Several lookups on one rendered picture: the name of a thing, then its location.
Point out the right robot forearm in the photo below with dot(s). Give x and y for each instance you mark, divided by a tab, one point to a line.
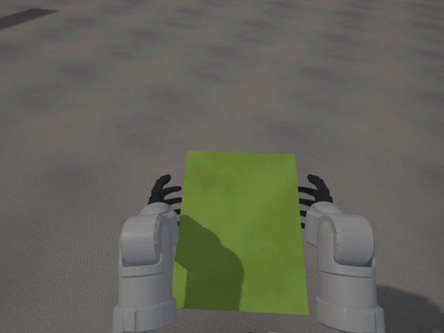
347	300

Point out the carton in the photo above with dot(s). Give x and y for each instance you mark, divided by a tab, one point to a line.
240	246

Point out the left robot hand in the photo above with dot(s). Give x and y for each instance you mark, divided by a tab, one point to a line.
158	193

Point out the right robot hand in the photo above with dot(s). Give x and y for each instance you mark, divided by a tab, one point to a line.
322	194

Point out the left robot forearm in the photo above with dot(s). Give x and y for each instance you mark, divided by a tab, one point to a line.
146	304

